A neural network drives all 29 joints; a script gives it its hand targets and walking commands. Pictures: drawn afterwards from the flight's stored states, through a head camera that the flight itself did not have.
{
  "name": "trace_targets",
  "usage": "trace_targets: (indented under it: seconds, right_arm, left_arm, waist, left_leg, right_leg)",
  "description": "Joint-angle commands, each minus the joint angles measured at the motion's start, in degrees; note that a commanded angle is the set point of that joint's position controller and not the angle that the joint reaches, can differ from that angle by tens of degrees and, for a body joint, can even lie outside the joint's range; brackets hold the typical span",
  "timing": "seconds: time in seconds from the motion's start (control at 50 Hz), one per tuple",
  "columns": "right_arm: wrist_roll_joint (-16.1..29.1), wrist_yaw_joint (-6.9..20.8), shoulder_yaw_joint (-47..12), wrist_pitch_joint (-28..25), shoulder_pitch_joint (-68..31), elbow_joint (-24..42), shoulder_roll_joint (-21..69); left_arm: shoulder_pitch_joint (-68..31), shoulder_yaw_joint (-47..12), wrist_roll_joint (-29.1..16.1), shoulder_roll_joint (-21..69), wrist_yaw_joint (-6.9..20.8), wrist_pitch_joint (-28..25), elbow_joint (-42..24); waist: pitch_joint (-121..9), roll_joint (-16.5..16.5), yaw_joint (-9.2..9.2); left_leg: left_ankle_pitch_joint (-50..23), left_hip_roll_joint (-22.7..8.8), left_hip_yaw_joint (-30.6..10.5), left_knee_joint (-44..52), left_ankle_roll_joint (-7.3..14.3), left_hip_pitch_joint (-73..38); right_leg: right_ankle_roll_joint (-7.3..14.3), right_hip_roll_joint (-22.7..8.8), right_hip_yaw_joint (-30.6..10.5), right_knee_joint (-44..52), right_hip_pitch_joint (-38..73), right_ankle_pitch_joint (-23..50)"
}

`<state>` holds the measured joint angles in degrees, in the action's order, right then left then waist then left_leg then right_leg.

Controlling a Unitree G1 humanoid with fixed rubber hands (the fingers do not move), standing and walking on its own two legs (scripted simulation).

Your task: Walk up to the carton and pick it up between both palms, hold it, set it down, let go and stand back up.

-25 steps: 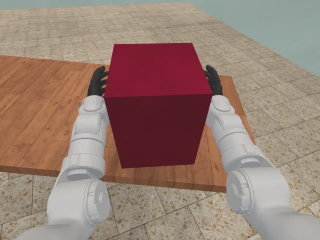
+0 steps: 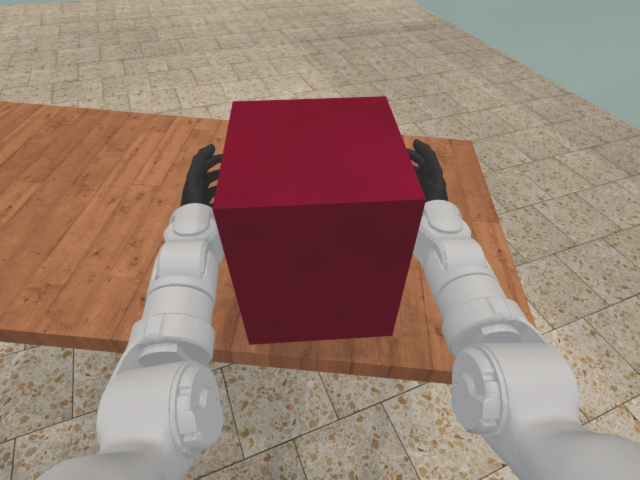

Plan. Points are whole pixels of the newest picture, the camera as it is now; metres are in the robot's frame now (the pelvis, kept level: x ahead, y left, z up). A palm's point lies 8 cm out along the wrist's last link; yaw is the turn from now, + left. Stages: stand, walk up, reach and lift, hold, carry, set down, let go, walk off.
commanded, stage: set down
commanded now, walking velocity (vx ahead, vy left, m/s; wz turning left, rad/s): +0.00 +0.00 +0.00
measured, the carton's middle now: (315, 223) +0.42 +0.01 +0.11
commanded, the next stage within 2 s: none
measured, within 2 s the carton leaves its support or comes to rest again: rests again in 1.00 s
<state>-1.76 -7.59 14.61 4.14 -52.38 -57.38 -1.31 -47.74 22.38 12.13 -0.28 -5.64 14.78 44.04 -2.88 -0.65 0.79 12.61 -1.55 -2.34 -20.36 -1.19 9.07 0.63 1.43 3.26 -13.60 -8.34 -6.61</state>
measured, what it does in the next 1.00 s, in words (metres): stands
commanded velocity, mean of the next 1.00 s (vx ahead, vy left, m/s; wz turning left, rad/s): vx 0.00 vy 0.00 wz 0.00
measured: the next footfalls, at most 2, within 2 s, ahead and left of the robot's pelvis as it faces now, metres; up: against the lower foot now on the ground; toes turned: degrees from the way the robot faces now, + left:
none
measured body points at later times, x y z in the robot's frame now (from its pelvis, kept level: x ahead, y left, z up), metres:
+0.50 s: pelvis +0.00 +0.01 +0.00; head +0.01 +0.02 +0.45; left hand +0.42 +0.17 +0.11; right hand +0.43 -0.13 +0.11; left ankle -0.02 +0.12 -0.75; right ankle +0.00 -0.11 -0.75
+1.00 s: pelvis +0.00 +0.01 +0.00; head +0.02 +0.02 +0.45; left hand +0.42 +0.17 +0.09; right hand +0.42 -0.13 +0.09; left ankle -0.02 +0.12 -0.75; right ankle +0.00 -0.11 -0.75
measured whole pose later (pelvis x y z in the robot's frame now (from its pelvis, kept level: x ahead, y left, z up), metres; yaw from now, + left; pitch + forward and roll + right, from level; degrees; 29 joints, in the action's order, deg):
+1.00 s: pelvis +0.00 +0.01 +0.00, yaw -1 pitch +4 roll -1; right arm -19.3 -1.2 29.8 -5.1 -44.7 -55.4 2.9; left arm -44.2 28.9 20.2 5.6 -4.0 5.3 46.7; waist -1.9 -0.7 -2.2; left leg 11.7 -0.8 -0.7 -19.1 -0.3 11.5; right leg 0.0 0.7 1.8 -13.5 -11.7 -5.8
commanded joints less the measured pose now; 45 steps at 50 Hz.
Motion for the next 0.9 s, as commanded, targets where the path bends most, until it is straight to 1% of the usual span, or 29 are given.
trace_targets:
  seconds: [0.0, 0.12, 0.14, 0.16, 0.18, 0.26, 0.32, 0.4, 0.54, 0.7, 0.88]
  right_arm:
    - [-0.12, 8.17, -12.42, -3.72, -40.03, 11.21, 35.76]
    - [-2.55, 9.22, -9.81, -4.73, -39.82, 10.14, 35.00]
    - [-5.03, 10.11, -6.55, -3.92, -35.01, 5.11, 33.32]
    - [-6.79, 10.68, -4.80, -4.47, -35.60, 6.86, 32.76]
    - [-7.98, 10.95, -3.62, -5.02, -35.35, 7.09, 32.21]
    - [-10.42, 11.91, -2.68, -8.25, -36.59, 9.55, 32.78]
    - [-12.12, 12.11, -2.44, -9.45, -35.28, 9.63, 32.68]
    - [-13.33, 12.29, -2.25, -10.53, -33.67, 9.24, 32.45]
    - [-14.14, 12.80, -1.79, -12.26, -32.59, 8.83, 31.60]
    - [-15.46, 13.34, -0.39, -13.06, -30.97, 8.16, 31.25]
    - [-17.56, 13.71, 0.56, -14.04, -28.98, 8.54, 32.13]
  left_arm:
    - [-42.03, -20.71, -3.11, 36.62, 7.80, -4.26, -6.03]
    - [-41.66, -19.15, -2.17, 36.33, 7.65, -4.95, -4.39]
    - [-40.02, -12.71, 1.68, 32.80, 7.55, -5.05, -2.27]
    - [-39.00, -11.21, 2.50, 31.62, 7.82, -5.09, -1.61]
    - [-38.38, -10.73, 3.07, 31.14, 8.12, -5.04, -1.44]
    - [-39.04, -11.39, 3.11, 32.74, 7.49, -6.73, -2.91]
    - [-37.41, -11.39, 3.68, 32.72, 7.34, -7.46, -2.45]
    - [-35.56, -11.74, 3.97, 33.05, 7.44, -7.73, -1.91]
    - [-34.04, -12.16, 4.60, 34.13, 7.13, -8.55, -1.33]
    - [-32.80, -11.13, 5.77, 34.07, 7.02, -9.30, -0.74]
    - [-31.41, -9.69, 6.81, 33.47, 7.26, -10.87, -0.42]
  waist:
    - [-31.56, 3.17, 0.57]
    - [-31.39, 3.06, 0.29]
    - [-27.17, 3.27, -1.83]
    - [-26.82, 1.96, -1.64]
    - [-27.48, 2.04, -2.20]
    - [-33.47, 2.39, -2.01]
    - [-33.43, 1.67, -1.89]
    - [-32.67, 1.12, -1.88]
    - [-32.28, 1.80, -2.13]
    - [-30.70, 2.10, -2.46]
    - [-30.41, 1.37, -2.77]
  left_leg:
    - [-25.84, 3.30, 4.28, -0.90, -4.62, -7.03]
    - [-24.85, 3.00, 4.76, -0.62, -4.74, -6.41]
    - [-21.93, 3.72, 5.18, 0.89, -2.96, -3.67]
    - [-19.63, 3.37, 5.75, 2.18, -2.53, -1.62]
    - [-19.45, 3.07, 6.08, 2.66, -2.49, -1.10]
    - [-25.78, 2.95, 7.20, 0.49, -3.49, -3.86]
    - [-26.19, 2.80, 7.38, 0.42, -3.23, -3.32]
    - [-25.94, 2.52, 7.51, 0.67, -3.13, -2.81]
    - [-27.31, 1.97, 7.52, 0.19, -3.62, -4.28]
    - [-25.54, 1.79, 7.86, 0.71, -3.43, -3.78]
    - [-23.54, 1.93, 8.49, 1.47, -2.75, -1.40]
  right_leg:
    - [-2.36, 1.75, 1.71, -3.44, 15.43, 20.76]
    - [-1.98, 1.67, 1.98, -3.29, 14.45, 18.83]
    - [-2.10, 0.44, 1.10, -3.25, 17.44, 18.29]
    - [-2.62, 0.30, 1.30, -3.81, 17.98, 18.39]
    - [-2.53, 0.13, 1.34, -3.81, 18.47, 18.07]
    - [-2.38, 0.76, 2.06, -4.71, 19.47, 23.34]
    - [-2.48, 0.66, 2.22, -4.98, 20.22, 24.59]
    - [-2.33, 0.59, 2.31, -4.79, 19.64, 23.88]
    - [-1.65, 0.80, 2.76, -4.03, 16.98, 21.09]
    - [-1.38, 0.49, 2.76, -3.38, 15.61, 17.83]
    - [-1.74, 0.02, 2.53, -3.93, 17.34, 18.49]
